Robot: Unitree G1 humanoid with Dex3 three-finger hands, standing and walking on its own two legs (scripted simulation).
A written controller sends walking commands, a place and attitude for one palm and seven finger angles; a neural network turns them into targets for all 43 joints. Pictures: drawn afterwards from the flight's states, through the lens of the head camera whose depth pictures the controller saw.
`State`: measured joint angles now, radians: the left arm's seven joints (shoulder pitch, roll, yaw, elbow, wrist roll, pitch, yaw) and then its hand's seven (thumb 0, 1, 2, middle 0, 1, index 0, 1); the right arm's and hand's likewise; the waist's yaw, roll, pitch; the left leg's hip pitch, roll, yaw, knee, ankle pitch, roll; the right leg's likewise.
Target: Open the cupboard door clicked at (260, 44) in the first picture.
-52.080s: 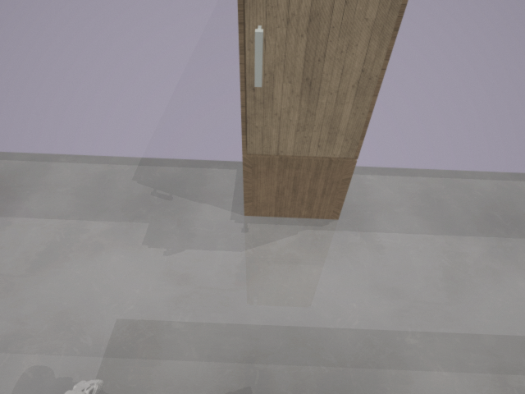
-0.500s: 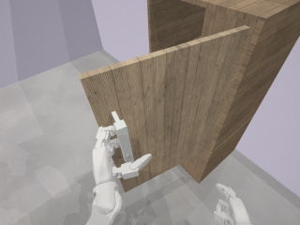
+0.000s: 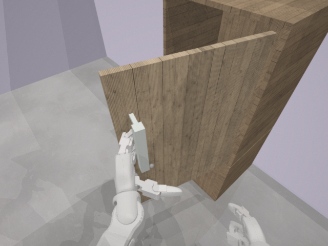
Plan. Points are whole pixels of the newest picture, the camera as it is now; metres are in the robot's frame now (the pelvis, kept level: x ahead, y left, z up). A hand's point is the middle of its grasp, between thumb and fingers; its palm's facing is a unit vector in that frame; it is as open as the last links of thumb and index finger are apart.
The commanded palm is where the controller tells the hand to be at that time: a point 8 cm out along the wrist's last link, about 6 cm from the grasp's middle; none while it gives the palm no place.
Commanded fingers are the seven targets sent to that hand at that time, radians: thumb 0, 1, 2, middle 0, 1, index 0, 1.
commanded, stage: slide the hand sideways off the handle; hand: left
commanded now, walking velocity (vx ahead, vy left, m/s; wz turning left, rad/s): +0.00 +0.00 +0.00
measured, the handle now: (138, 144) +0.34 +0.09 +0.09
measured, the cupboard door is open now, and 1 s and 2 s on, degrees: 75 78 78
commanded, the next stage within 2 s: draw the hand back to the body in 1.20 s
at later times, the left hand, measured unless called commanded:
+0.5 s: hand (143, 186) +0.23 +0.06 +0.08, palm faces -0.14 -0.99 -0.01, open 16.3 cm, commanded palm +0.21 +0.13 +0.09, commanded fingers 0.00 -0.50 0.30 -0.15 -0.30 -0.15 -0.30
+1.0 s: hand (113, 197) +0.21 +0.12 +0.08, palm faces -0.07 -1.00 -0.05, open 16.3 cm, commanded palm +0.18 +0.18 +0.09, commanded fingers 0.00 -0.50 0.30 -0.15 -0.30 -0.15 -0.30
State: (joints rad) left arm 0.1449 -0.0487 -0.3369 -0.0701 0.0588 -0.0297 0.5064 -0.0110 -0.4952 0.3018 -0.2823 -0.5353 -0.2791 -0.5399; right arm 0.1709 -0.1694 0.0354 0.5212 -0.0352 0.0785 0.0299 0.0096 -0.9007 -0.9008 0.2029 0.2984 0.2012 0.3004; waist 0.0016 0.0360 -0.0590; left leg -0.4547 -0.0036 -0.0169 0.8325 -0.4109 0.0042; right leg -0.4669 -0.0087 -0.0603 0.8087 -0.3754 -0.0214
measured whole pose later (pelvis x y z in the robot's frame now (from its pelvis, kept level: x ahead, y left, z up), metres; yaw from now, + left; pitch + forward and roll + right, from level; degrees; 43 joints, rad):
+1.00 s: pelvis +0.02 +0.00 -0.02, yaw +0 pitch +7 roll -1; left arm 0.59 0.19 -0.03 -0.39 -0.17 -0.20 -0.14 -0.01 -0.50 0.30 -0.16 -0.30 -0.16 -0.31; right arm 0.29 -0.23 0.02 0.40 0.02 -0.09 -0.03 0.01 -0.90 -0.90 0.20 0.30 0.20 0.30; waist 0.01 0.04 -0.10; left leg -0.59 0.01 -0.03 0.97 -0.50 0.00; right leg -0.60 0.00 -0.07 0.93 -0.46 -0.02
